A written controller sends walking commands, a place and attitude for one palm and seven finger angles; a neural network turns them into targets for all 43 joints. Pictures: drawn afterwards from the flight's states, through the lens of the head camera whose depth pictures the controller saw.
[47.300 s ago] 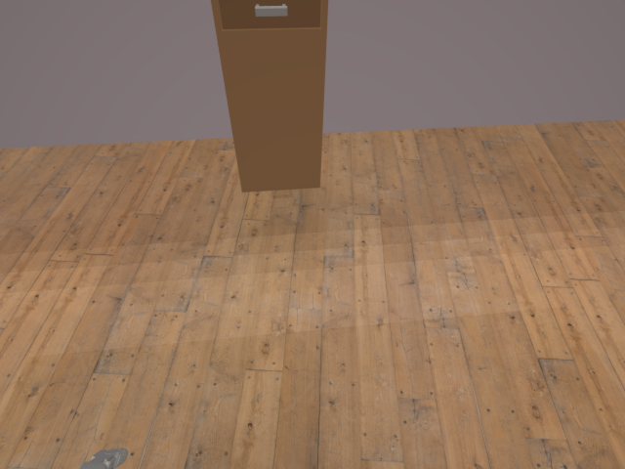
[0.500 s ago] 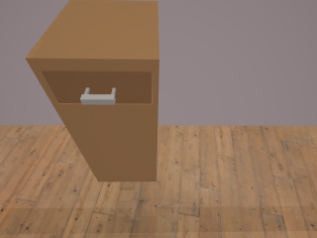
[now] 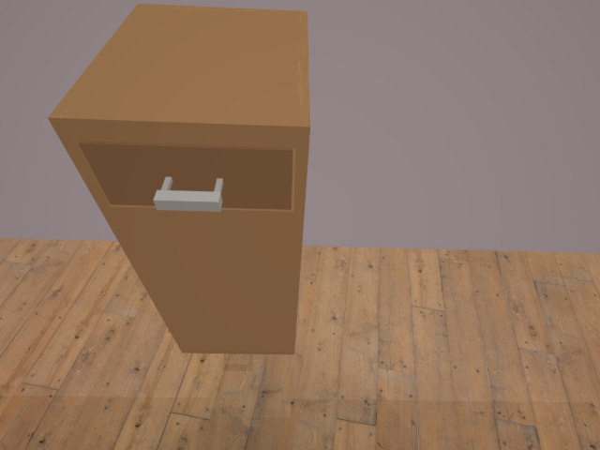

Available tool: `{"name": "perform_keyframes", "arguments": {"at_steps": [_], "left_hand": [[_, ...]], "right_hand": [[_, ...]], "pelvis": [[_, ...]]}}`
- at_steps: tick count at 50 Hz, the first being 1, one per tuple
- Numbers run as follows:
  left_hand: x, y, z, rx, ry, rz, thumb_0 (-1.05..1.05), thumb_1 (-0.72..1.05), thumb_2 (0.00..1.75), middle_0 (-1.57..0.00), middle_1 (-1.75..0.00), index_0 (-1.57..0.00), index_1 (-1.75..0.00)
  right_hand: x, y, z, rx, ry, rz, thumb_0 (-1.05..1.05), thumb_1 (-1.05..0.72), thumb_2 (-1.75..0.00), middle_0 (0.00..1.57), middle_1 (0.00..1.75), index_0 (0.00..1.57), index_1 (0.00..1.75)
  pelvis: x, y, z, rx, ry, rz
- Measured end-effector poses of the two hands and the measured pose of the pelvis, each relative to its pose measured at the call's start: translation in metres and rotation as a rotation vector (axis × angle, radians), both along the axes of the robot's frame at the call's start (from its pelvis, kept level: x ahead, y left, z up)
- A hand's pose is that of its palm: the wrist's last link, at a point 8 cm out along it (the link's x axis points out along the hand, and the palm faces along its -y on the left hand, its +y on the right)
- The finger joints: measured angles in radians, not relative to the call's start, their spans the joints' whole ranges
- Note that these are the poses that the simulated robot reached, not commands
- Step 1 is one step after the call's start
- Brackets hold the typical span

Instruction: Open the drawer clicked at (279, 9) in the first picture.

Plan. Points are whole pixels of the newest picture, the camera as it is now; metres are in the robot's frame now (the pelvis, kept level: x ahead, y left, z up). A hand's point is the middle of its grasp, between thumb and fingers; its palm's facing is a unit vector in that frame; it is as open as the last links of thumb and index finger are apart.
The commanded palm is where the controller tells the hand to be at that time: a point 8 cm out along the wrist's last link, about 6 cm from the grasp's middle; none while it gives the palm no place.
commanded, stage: come to a stop and stand still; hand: left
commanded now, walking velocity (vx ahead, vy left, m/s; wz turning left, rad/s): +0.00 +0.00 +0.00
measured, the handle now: (191, 191) +0.49 +0.21 +0.04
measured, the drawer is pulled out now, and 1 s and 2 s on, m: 0.00 0.00 0.00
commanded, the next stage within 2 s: look again from close up in 0.02 s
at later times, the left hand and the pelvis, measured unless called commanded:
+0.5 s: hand out of the picture +0.01 +0.23 -0.18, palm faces -0.02 -0.97 -0.26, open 7.3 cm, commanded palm none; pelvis -0.02 +0.03 -0.01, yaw -1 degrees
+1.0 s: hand (123, 406) +0.17 +0.23 -0.02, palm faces +0.06 -0.47 -0.88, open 7.8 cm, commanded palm +0.10 +0.25 -0.02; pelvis -0.05 +0.01 -0.02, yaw -1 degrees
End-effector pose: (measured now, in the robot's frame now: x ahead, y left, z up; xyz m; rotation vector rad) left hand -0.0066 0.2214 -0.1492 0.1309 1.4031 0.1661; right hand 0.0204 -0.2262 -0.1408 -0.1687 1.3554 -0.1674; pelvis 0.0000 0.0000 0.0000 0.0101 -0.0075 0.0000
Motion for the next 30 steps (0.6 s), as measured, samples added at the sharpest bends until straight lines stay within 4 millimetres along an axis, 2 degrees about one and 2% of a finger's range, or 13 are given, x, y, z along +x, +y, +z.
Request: {"name": "perform_keyframes", "arguments": {"at_steps": [9, 20, 25, 30], "left_hand": [[0.007, 0.013, 0.003, 0.03, -0.029, -0.044, 0.0, 0.91, 0.9, -0.2, -0.3, -0.2, -0.3], [0.019, 0.047, 0.003, 0.07, -0.099, -0.073, 0.0, 0.91, 0.9, -0.2, -0.3, -0.2, -0.3], [0.014, 0.052, 0.006, 0.07, -0.097, -0.084, 0.0, 0.91, 0.9, -0.2, -0.3, -0.2, -0.3], [0.0, 0.049, 0.006, 0.059, -0.06, -0.083, 0.0, 0.91, 0.9, -0.2, -0.3, -0.2, -0.3]], "right_hand": [[-0.006, 0.006, -0.004, 0.01, -0.009, -0.008, 0.01, -0.92, -0.9, 0.2, 0.3, 0.2, 0.3], [-0.024, 0.029, -0.017, 0.029, -0.048, -0.009, 0.01, -0.93, -0.9, 0.2, 0.3, 0.2, 0.3], [-0.035, 0.033, -0.015, 0.036, -0.037, -0.005, 0.01, -0.93, -0.9, 0.2, 0.3, 0.2, 0.3], [-0.044, 0.032, -0.012, 0.041, -0.016, -0.003, 0.01, -0.92, -0.9, 0.2, 0.3, 0.2, 0.3]], "pelvis": [[-0.004, 0.01, -0.002, -0.021, 0.013, -0.018], [-0.018, 0.033, -0.012, -0.015, -0.011, -0.022], [-0.025, 0.034, -0.01, -0.006, -0.008, -0.026], [-0.029, 0.032, -0.008, 0.0, 0.003, -0.028]]}}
